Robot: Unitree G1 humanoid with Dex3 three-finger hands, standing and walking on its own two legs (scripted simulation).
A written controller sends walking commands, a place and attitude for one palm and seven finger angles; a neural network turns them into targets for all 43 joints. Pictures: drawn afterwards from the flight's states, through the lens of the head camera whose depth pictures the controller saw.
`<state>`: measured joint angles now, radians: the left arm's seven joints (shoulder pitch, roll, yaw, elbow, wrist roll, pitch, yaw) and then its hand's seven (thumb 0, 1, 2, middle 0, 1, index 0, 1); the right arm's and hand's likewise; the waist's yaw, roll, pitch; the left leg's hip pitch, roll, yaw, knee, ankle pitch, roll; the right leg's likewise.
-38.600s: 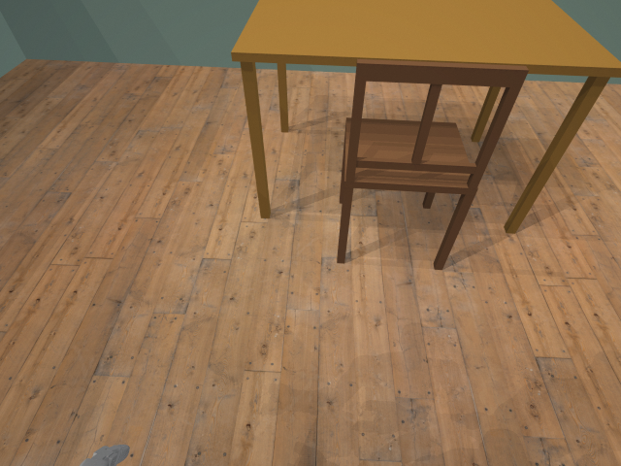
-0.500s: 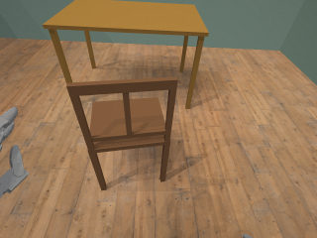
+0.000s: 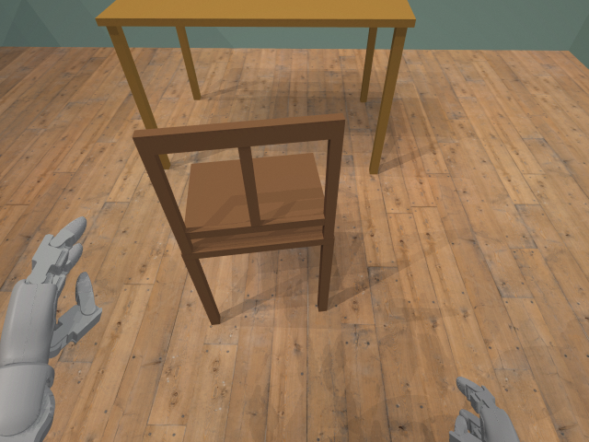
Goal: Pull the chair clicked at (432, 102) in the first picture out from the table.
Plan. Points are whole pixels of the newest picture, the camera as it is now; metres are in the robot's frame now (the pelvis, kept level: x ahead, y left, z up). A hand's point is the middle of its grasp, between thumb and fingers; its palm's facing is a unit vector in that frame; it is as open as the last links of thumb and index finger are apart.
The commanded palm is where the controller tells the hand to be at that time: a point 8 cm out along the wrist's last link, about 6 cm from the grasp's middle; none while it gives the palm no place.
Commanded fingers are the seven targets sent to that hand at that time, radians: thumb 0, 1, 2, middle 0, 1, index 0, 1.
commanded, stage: let the arm hang, fingers relaxed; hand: left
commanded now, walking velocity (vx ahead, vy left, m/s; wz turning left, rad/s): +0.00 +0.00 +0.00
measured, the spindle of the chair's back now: (250, 187) +0.68 +0.14 -0.11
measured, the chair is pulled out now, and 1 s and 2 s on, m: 0.60 0.60 0.60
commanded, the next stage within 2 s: look to check the result in 1.02 s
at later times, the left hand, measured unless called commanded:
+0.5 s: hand out of the picture +0.00 +0.18 -0.16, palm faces +0.04 -0.96 -0.26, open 7.2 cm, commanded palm none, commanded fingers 0.00 0.90 0.90 -0.20 -0.30 -0.20 -0.30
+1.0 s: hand out of the picture -0.01 +0.13 -0.16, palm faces +0.06 -0.98 -0.17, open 7.3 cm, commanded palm none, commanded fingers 0.00 0.90 0.90 -0.20 -0.30 -0.20 -0.30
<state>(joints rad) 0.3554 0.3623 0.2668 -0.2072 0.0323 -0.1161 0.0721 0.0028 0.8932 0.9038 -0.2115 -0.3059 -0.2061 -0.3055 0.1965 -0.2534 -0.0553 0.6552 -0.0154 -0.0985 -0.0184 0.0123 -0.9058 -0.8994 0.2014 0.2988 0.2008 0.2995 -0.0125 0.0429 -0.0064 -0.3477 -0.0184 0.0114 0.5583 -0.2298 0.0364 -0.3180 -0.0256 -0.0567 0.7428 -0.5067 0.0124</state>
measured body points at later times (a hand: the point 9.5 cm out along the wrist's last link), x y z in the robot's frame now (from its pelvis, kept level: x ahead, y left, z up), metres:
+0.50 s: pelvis +0.01 -0.02 +0.01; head +0.03 -0.03 +0.46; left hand +0.00 +0.23 -0.14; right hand +0.00 -0.26 -0.15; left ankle +0.02 +0.10 -0.73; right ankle -0.01 -0.11 -0.73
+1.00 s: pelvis +0.00 -0.03 +0.01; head +0.01 -0.03 +0.46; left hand -0.01 +0.18 -0.15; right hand -0.02 -0.23 -0.16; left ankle +0.02 +0.10 -0.73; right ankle -0.01 -0.11 -0.73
